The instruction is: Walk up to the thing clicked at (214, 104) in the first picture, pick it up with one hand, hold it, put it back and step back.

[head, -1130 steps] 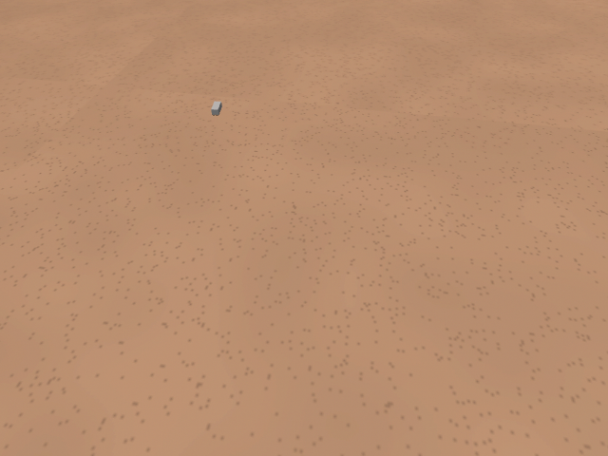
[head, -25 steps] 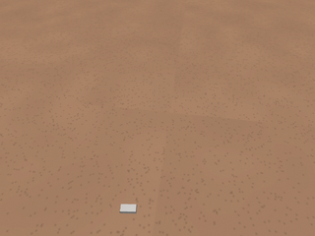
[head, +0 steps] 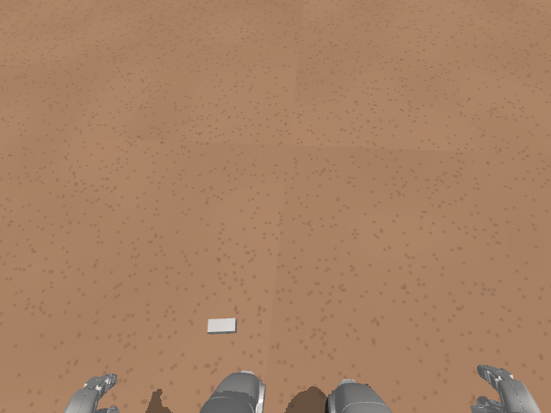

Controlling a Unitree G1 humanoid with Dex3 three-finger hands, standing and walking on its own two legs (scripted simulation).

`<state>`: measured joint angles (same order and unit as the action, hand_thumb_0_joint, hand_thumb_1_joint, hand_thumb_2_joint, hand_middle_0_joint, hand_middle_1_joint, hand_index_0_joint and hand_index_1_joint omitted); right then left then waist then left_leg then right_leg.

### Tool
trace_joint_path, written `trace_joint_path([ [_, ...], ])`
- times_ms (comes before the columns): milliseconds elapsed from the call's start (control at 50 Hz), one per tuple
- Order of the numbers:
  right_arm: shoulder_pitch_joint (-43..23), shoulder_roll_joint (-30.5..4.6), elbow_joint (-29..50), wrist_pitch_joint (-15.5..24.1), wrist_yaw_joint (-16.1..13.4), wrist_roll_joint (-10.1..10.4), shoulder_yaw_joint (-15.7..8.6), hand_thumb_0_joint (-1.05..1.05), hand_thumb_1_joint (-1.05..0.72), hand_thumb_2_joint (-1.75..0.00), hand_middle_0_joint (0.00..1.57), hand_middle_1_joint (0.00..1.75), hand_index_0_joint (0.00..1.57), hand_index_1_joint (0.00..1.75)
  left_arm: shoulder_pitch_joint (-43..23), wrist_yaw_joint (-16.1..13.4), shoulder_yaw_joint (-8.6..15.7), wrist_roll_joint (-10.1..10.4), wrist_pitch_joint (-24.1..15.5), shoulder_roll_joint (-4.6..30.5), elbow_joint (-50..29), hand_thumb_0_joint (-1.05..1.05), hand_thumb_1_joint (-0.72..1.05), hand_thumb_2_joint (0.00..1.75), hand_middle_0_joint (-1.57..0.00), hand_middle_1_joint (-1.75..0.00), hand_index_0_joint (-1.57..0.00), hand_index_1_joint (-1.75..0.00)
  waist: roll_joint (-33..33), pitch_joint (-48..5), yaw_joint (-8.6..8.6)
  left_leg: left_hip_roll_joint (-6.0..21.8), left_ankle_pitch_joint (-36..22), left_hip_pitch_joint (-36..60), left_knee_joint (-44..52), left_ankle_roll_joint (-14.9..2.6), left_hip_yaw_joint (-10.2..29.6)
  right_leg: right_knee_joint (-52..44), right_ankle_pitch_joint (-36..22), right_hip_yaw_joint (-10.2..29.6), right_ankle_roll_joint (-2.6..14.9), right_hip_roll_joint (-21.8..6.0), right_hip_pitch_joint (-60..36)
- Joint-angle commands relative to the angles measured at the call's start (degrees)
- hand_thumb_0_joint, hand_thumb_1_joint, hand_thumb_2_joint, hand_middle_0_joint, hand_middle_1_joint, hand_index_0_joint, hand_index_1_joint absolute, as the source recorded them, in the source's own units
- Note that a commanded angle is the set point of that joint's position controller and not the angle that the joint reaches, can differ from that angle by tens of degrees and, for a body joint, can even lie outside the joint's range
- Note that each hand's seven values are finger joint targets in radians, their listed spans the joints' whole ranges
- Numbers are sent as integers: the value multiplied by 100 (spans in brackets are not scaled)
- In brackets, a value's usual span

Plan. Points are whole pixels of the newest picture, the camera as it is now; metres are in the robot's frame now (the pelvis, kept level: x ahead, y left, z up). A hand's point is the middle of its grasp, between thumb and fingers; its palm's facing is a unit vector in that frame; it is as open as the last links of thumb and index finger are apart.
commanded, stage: walk up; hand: left
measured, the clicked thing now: (222, 326) +0.39 +0.25 -0.74
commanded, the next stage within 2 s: stand in 1.12 s
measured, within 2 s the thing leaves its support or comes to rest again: neither
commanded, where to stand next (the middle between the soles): +0.01 +0.00 m, yaw +2 degrees
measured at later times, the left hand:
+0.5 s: hand out of the picture +0.02 +0.29 -0.14, palm faces +0.04 -0.92 -0.39, open 7.4 cm
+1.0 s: hand out of the picture +0.09 +0.27 -0.12, palm faces +0.01 -0.93 -0.36, open 7.4 cm
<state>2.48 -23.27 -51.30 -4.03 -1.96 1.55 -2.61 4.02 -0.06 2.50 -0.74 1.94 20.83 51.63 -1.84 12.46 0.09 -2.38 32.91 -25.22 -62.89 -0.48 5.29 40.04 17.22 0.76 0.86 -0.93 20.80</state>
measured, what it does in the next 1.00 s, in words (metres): steps on the spot: left foot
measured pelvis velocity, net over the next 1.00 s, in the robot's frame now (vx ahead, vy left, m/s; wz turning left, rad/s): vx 0.00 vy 0.01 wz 0.02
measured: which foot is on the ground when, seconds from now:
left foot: up 0.00-0.20, down 0.22-1.00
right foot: down 0.00-1.00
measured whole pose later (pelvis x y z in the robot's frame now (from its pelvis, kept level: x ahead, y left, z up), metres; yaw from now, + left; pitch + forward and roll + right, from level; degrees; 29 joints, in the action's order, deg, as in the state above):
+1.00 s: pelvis +0.00 +0.01 +0.02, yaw +1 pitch -2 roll +0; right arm 6.6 -21.3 -59.7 0.5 0.7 -0.2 -1.0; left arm 5.5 0.3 0.4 -0.4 -1.8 20.7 61.6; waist -0.4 3.0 0.2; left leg 0.3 17.2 -4.2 -23.9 0.1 -0.5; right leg 25.9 14.3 2.5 -0.6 -0.1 9.2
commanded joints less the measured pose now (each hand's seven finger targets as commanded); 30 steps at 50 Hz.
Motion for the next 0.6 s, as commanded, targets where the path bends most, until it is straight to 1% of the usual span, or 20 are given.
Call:
trace_joint_path([
  [0,820,-1137,286,38,-84,0,-329,0,-90,-90,20,30,20,30,-53,-234,430,-68,-66,1526,-718,0,90,90,-20,-30,-20,-30,1069,-1782,-3,-255,-206,-235,-1782,172,463,-957,-4189,1175,1367,-1492,-980],
  [40,860,-1094,251,135,-38,-55,-285,0,-90,-90,20,30,20,30,201,-263,380,-107,-162,1275,-730,0,90,90,-20,-30,-20,-30,892,-2143,154,-93,-382,-383,-859,209,318,-977,-3044,1052,1358,-1335,-1798],
  [100,461,-1020,282,266,108,-198,-223,0,-90,-90,20,30,20,30,614,-207,463,-195,-243,1456,-604,0,90,90,-20,-30,-20,-30,1313,-1999,471,173,-48,-275,1451,216,-11,-1430,-133,1329,1277,-1356,-2112],
  [120,614,-1033,212,281,141,-254,-231,0,-90,-90,20,30,20,30,529,-168,501,-185,-232,1617,-606,0,90,90,-20,-30,-20,-30,1500,-1859,389,231,41,73,2011,187,-189,-1484,318,1414,1274,-1455,-1810],
  [140,693,-1034,123,300,156,-292,-242,0,-90,-90,20,30,20,30,480,-134,495,-139,-204,1640,-612,0,90,90,-20,-30,-20,-30,1526,-1648,313,181,14,540,2609,119,-301,-1420,71,1355,1178,-1419,-1346],
  [180,1135,-966,-113,350,173,-365,-279,0,-90,-90,20,30,20,30,192,-102,467,-8,-161,1709,-602,0,90,90,-20,-30,-20,-30,1162,-1369,-96,90,-1518,1609,3929,-54,-556,-899,-1055,1039,792,-1333,-401],
  [200,1101,-1083,-97,394,163,-433,-318,0,-90,-90,20,30,20,30,282,-109,366,32,-158,1430,-583,0,90,90,-20,-30,-20,-30,588,-1369,-107,399,-1967,1958,4184,-184,21,-379,-1355,765,451,-1099,37],
  [220,682,-1588,74,411,200,-436,-385,0,-90,-90,20,30,20,30,172,-117,279,107,-179,1097,-609,0,90,90,-20,-30,-20,-30,-826,-1172,33,1581,-2180,1526,4478,-679,1877,243,-249,71,16,-189,583],
  [240,277,-1800,205,425,225,-336,-404,0,-90,-90,20,30,20,30,-165,-200,409,99,-170,1359,-489,0,90,90,-20,-30,-20,-30,-1124,-983,-155,2107,-2621,508,4436,-1365,2149,963,1531,9,-9,73,-69],
  [260,274,-1556,228,455,227,-378,-377,0,-90,-90,20,30,20,30,-133,-185,388,80,-174,1360,-474,0,90,90,-20,-30,-20,-30,-801,-936,-99,1992,-3228,637,4229,-1465,1805,1353,1759,264,27,101,-91],
  [300,180,-1106,223,495,152,-359,-207,0,-90,-90,20,30,20,30,79,-151,301,161,-237,1053,-327,0,90,90,-20,-30,-20,-30,-722,-1062,65,1438,-4029,1173,3799,-1107,841,918,1363,304,105,91,-55],
  [360,222,-1189,175,476,182,-274,-208,0,-90,-90,20,30,20,30,492,-48,244,33,-397,1018,-49,0,90,90,-20,-30,-20,-30,-771,-1460,135,1034,-3328,1509,3324,-631,364,-1358,-2,-274,32,159,-1057],
  [380,415,-1103,176,453,192,-225,-172,0,-90,-90,20,30,20,30,542,-60,271,-16,-419,1123,29,0,90,90,-20,-30,-20,-30,-502,-1533,110,984,-3125,1234,3235,-503,359,-1578,-449,15,130,115,-1606],
  [400,552,-1010,190,452,190,-185,-130,0,-90,-90,20,30,20,30,678,-91,314,-78,-473,1348,54,0,90,90,-20,-30,-20,-30,-47,-1668,110,825,-2900,827,2890,-341,228,-1737,-987,677,323,-326,-2189],
  [420,522,-855,198,451,206,-158,-99,0,-90,-90,20,30,20,30,604,-89,327,-74,-501,1590,72,0,90,90,-20,-30,-20,-30,498,-1644,92,303,-1564,312,2629,-136,-125,-1853,-600,1700,782,-1080,-2188],
  [440,591,-908,80,447,174,-201,-131,0,-90,-90,20,30,20,30,350,-46,331,-69,-495,1774,0,0,90,90,-20,-30,-20,-30,744,-1438,-28,234,-512,894,2554,-112,-362,-1947,-5,2079,1154,-1588,-1215],
  [460,737,-930,-56,480,176,-221,-147,0,-90,-90,20,30,20,30,146,-6,274,-56,-471,1648,-59,0,90,90,-20,-30,-20,-30,725,-1312,-158,284,-512,1238,2871,-159,-269,-1921,89,1927,1111,-1538,-784],
  [520,666,-1128,-124,614,224,-291,-190,0,-90,-90,20,30,20,30,-5,43,114,24,-407,1197,36,0,90,90,-20,-30,-20,-30,279,-883,-183,826,-1056,1797,4388,-431,670,-1345,-7,665,219,-441,125],
  [540,617,-1246,-111,660,226,-284,-194,0,-90,-90,20,30,20,30,80,66,115,21,-398,1162,114,0,90,90,-20,-30,-20,-30,168,-882,-118,1287,-737,1776,4682,-648,1231,-1014,201,349,78,-105,125],
  [580,413,-1265,-94,678,242,-256,-151,0,-90,-90,20,30,20,30,248,51,128,8,-445,1183,269,0,90,90,-20,-30,-20,-30,163,-915,56,1523,-1759,1596,4520,-813,1090,-1185,68,278,61,-108,-448],
])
